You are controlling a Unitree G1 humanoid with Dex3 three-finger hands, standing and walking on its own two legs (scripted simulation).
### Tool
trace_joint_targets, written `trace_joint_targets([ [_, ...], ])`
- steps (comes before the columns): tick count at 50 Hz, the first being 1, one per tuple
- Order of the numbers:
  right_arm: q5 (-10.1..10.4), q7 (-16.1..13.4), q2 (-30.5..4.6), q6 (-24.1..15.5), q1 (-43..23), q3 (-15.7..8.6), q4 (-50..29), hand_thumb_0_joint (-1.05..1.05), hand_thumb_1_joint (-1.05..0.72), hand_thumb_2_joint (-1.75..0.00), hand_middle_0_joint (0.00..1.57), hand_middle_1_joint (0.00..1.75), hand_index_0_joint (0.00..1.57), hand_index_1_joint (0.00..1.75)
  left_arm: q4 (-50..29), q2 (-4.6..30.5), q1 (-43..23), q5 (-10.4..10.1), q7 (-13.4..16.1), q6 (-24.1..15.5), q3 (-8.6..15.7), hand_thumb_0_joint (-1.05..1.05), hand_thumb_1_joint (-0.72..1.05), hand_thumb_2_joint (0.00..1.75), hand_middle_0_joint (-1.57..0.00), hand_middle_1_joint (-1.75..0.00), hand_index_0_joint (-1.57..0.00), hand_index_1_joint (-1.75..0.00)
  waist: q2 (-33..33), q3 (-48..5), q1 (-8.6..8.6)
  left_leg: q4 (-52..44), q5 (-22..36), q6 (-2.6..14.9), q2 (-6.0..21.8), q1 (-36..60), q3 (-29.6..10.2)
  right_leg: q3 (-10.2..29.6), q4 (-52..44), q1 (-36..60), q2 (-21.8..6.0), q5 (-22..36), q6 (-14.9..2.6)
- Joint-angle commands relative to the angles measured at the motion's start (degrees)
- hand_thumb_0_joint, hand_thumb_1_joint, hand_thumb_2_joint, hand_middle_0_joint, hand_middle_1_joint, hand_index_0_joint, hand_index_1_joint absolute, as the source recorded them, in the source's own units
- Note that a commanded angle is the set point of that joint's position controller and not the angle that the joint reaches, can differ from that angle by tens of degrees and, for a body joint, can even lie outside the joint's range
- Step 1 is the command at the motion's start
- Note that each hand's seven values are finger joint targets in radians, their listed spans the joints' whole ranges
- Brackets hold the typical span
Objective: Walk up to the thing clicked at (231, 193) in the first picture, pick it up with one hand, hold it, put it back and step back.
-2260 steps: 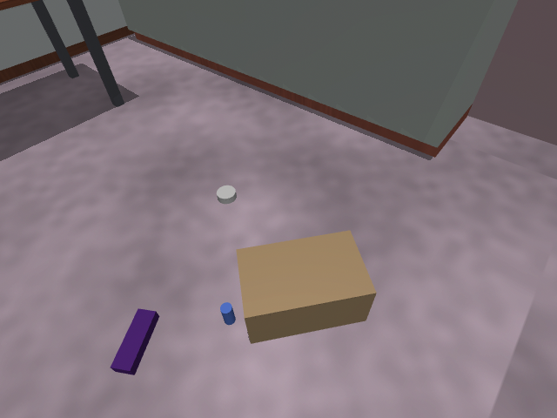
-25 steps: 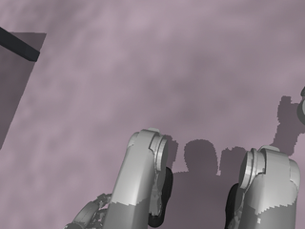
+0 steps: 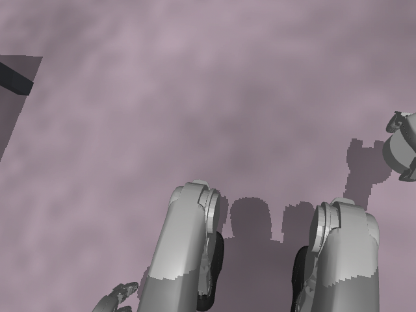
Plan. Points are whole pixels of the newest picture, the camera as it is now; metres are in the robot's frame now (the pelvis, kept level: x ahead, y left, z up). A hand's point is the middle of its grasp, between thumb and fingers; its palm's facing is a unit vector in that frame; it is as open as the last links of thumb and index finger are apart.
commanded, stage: lift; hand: right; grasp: from above
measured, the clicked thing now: (413, 150) +0.44 -0.32 -0.17
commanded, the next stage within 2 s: hold in 1.46 s
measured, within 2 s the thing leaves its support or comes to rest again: neither
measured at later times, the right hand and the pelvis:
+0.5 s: hand out of the picture +0.36 -0.31 +0.01, palm faces -0.43 +0.11 -0.90, open 11.3 cm; pelvis +0.00 +0.00 +0.12, yaw -4 degrees
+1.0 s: hand out of the picture +0.33 -0.29 +0.22, palm faces -0.43 +0.12 -0.89, open 11.3 cm; pelvis +0.03 -0.01 +0.30, yaw -6 degrees
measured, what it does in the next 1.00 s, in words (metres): rises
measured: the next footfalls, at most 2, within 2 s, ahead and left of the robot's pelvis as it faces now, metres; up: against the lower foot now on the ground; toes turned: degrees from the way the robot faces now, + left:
none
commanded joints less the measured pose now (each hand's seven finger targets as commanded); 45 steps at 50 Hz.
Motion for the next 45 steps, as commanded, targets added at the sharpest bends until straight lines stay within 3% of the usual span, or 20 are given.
trace_joint_targets([
  [1, 1.8, -0.6, -16.8, 0.6, -15.7, -2.5, -16.7, 0.00, -0.52, -0.98, 0.88, 0.91, 0.89, 0.89, -3.2, 14.0, 8.9, -1.9, 1.9, 0.4, 6.2, 0.00, 0.90, 0.90, -0.20, -0.30, -0.20, -0.30, -16.7, -41.0, -2.30, -15.8, 9.0, 4.35, -1.5, 18.5, 3.0, -4.4, -19.6, 35.3, 1.6, 4.7, -0.79],
  [3, 2.4, 0.1, -17.2, 0.9, -14.6, -3.2, -18.8, 0.00, -0.53, -1.01, 0.89, 0.91, 0.90, 0.90, -3.8, 13.5, 9.1, -2.4, 2.4, 0.9, 6.5, 0.00, 0.90, 0.90, -0.20, -0.30, -0.20, -0.30, -14.4, -41.9, -2.56, -17.9, 10.2, 4.15, -1.7, 20.7, 2.5, -5.1, -19.6, 35.7, 1.7, 6.3, -1.17],
  [7, 3.4, 1.9, -13.5, 1.5, -12.4, -0.8, -21.2, 0.00, -0.53, -1.04, 0.88, 0.95, 0.90, 0.94, -4.5, 12.5, 9.0, -3.2, 3.3, 1.5, 6.7, 0.00, 0.90, 0.90, -0.20, -0.30, -0.20, -0.30, -13.3, -39.7, -2.29, -20.6, 9.7, 4.06, -1.5, 21.7, 2.2, -4.6, -23.0, 37.7, 1.6, 5.8, -1.13],
  [8, 3.8, 2.2, -14.8, 1.6, -13.2, -1.4, -24.0, 0.00, -0.54, -1.04, 0.88, 0.95, 0.90, 0.94, -4.9, 12.7, 8.7, -3.4, 3.6, 1.6, 7.1, 0.00, 0.90, 0.90, -0.20, -0.30, -0.20, -0.30, -13.4, -41.4, -2.79, -21.5, 9.0, 4.10, -1.5, 22.2, 2.0, -4.5, -23.7, 39.0, 1.6, 5.2, -1.20],
  [10, 4.5, 3.0, -13.6, 2.1, -9.6, -1.3, -25.6, 0.00, -0.54, -1.05, 0.88, 0.98, 0.90, 0.96, -5.6, 12.3, 8.3, -3.8, 4.0, 2.0, 7.3, 0.00, 0.90, 0.90, -0.20, -0.30, -0.20, -0.30, -13.4, -42.5, -3.68, -23.2, 9.6, 4.01, -1.6, 25.1, 1.5, -5.3, -24.9, 40.0, 1.8, 6.3, -1.24],
  [15, 6.1, 5.1, -11.2, 3.2, -6.9, 0.2, -31.5, 0.00, -0.53, -0.99, 0.85, 0.96, 0.88, 0.93, -7.1, 11.9, 6.8, -5.0, 5.5, 2.6, 8.0, 0.00, 0.90, 0.90, -0.20, -0.30, -0.20, -0.30, -13.4, -40.6, -4.10, -26.6, 7.5, 3.77, -1.4, 27.0, 1.6, -3.3, -31.8, 43.8, 1.6, 2.7, -1.09],
  [16, 6.5, 5.3, -11.9, 3.4, -6.4, -0.4, -33.2, 0.00, -0.53, -0.99, 0.85, 0.97, 0.88, 0.93, -7.4, 12.0, 6.5, -5.2, 5.8, 2.7, 8.2, 0.00, 0.90, 0.90, -0.20, -0.30, -0.20, -0.30, -13.1, -41.4, -4.47, -27.4, 7.5, 3.70, -1.4, 28.1, 1.4, -3.2, -32.9, 45.3, 1.5, 2.5, -1.09],
  [18, 7.0, 5.8, -10.0, 4.1, -3.7, 0.6, -34.5, 0.00, -0.54, -0.98, 0.85, 0.95, 0.89, 0.92, -7.8, 11.6, 6.1, -5.6, 6.3, 3.0, 8.1, 0.00, 0.90, 0.90, -0.20, -0.30, -0.20, -0.30, -12.5, -41.2, -4.62, -29.1, 8.5, 3.56, -1.3, 30.3, 1.2, -2.9, -35.2, 47.9, 1.5, 3.6, -0.88],
  [20, 7.4, 6.1, -10.9, 5.0, -1.4, -0.3, -36.1, 0.00, -0.54, -1.01, 0.86, 0.96, 0.89, 0.93, -8.4, 11.4, 5.3, -6.0, 6.9, 3.3, 8.1, 0.00, 0.90, 0.90, -0.20, -0.30, -0.20, -0.30, -12.0, -41.3, -5.36, -31.1, 8.4, 3.44, -1.4, 32.5, 1.1, -2.7, -37.6, 50.5, 1.3, 3.4, -0.89],
  [22, 8.2, 6.4, -8.7, 5.4, -2.2, 1.4, -39.6, 0.00, -0.54, -1.00, 0.85, 0.96, 0.88, 0.93, -8.7, 10.7, 4.7, -6.1, 7.5, 3.4, 8.0, 0.00, 0.90, 0.90, -0.20, -0.30, -0.20, -0.30, -12.0, -40.3, -4.42, -33.9, 8.6, 3.25, -1.2, 34.7, 0.6, -3.1, -39.6, 52.3, 1.3, 3.5, -0.93],
  [25, 9.1, 6.8, -8.7, 6.6, 1.8, 0.9, -40.1, 0.00, -0.52, -0.99, 0.84, 0.95, 0.87, 0.92, -9.0, 10.4, 4.0, -6.7, 8.5, 3.5, 7.7, 0.00, 0.90, 0.90, -0.20, -0.30, -0.20, -0.30, -10.3, -39.2, -5.16, -37.2, 8.0, 3.01, -1.3, 38.6, 0.3, -2.7, -43.8, 55.7, 1.2, 2.5, -0.94],
  [27, 9.2, 7.0, -8.3, 7.1, 2.9, 1.7, -42.6, 0.00, -0.54, -1.00, 0.85, 0.96, 0.89, 0.92, -9.5, 9.9, 3.1, -7.0, 9.2, 3.5, 7.3, 0.00, 0.90, 0.90, -0.20, -0.30, -0.20, -0.30, -10.6, -38.2, -5.53, -40.3, 6.9, 2.97, -1.5, 41.8, -0.1, -3.0, -46.9, 58.1, 1.1, 1.1, -0.89],
  [28, 9.5, 6.9, -9.3, 7.5, 4.3, 0.5, -43.4, 0.00, -0.54, -0.99, 0.85, 0.97, 0.88, 0.93, -9.6, 9.9, 3.0, -7.2, 9.6, 3.6, 7.3, 0.00, 0.90, 0.90, -0.20, -0.30, -0.20, -0.30, -9.9, -38.4, -6.14, -41.9, 7.0, 2.89, -1.5, 43.9, -0.4, -3.2, -48.4, 59.8, 1.1, 1.3, -0.93],
  [30, 9.9, 7.3, -4.7, 7.9, 5.8, 3.7, -44.8, 0.00, -0.54, -0.99, 0.86, 0.97, 0.89, 0.93, -9.2, 9.0, 2.7, -7.3, 10.3, 3.4, 7.0, 0.00, 0.90, 0.90, -0.20, -0.30, -0.20, -0.30, -10.3, -37.2, -5.42, -44.4, 8.1, 2.84, -1.4, 46.0, -0.6, -3.5, -51.0, 62.8, 1.1, 2.4, -0.71],
  [31, 10.1, 7.4, -6.0, 8.1, 6.3, 3.0, -44.9, 0.00, -0.54, -0.99, 0.85, 0.98, 0.88, 0.94, -9.3, 9.0, 2.6, -7.6, 10.7, 3.3, 6.9, 0.00, 0.90, 0.90, -0.20, -0.30, -0.20, -0.30, -9.4, -36.9, -5.70, -46.0, 8.5, 2.82, -1.5, 48.1, -0.7, -3.6, -52.2, 64.3, 1.1, 3.1, -0.78],
  [33, 10.2, 7.3, -5.5, 8.6, 9.0, 3.0, -45.5, 0.00, -0.54, -0.98, 0.85, 0.97, 0.89, 0.93, -8.9, 8.5, 2.4, -7.9, 11.4, 3.2, 6.7, 0.00, 0.90, 0.90, -0.20, -0.30, -0.20, -0.30, -7.2, -35.2, -5.72, -49.6, 8.9, 2.77, -1.5, 52.0, -1.3, -4.4, -54.3, 65.8, 1.4, 4.3, -0.94],
  [38, 10.2, 6.8, -1.8, 9.3, 9.3, 5.4, -44.4, 0.00, -0.55, -1.00, 0.88, 0.96, 0.91, 0.93, -7.7, 7.4, 2.3, -8.3, 12.8, 2.4, 6.0, 0.00, 0.90, 0.90, -0.20, -0.30, -0.20, -0.30, -7.0, -28.3, -5.04, -56.6, 8.5, 2.75, -1.6, 58.0, -2.0, -4.0, -62.2, 72.1, 1.0, 3.7, -0.56],
  [41, 9.3, 6.2, -1.6, 9.6, 9.7, 5.7, -41.3, 0.00, -0.55, -0.97, 0.87, 0.96, 0.90, 0.93, -6.8, 7.3, 2.9, -8.4, 13.3, 2.0, 6.1, 0.00, 0.90, 0.90, -0.20, -0.30, -0.20, -0.30, -6.0, -27.3, -5.70, -60.8, 10.7, 2.97, -1.6, 62.5, -2.4, -4.4, -65.6, 77.4, 1.0, 7.6, -0.23],
  [44, 9.2, 5.8, 0.6, 9.8, 8.8, 7.6, -38.5, 0.00, -0.53, -0.99, 0.86, 0.96, 0.88, 0.94, -6.3, 7.1, 2.9, -8.5, 13.6, 1.4, 6.0, 0.00, 0.90, 0.90, -0.20, -0.30, -0.20, -0.30, -6.0, -23.8, -5.74, -65.0, 10.1, 3.04, -1.8, 65.5, -2.8, -4.4, -70.1, 80.6, 1.0, 6.9, 0.01],
  [45, 9.1, 5.6, 0.2, 9.8, 8.3, 7.1, -37.8, 0.00, -0.50, -0.99, 0.85, 0.95, 0.86, 0.94, -5.9, 7.2, 3.2, -8.5, 13.7, 1.1, 6.1, 0.00, 0.90, 0.90, -0.20, -0.30, -0.20, -0.30, -6.0, -23.6, -6.10, -66.4, 10.3, 3.01, -1.8, 66.8, -3.0, -4.5, -71.4, 81.9, 1.0, 7.1, 0.07],
])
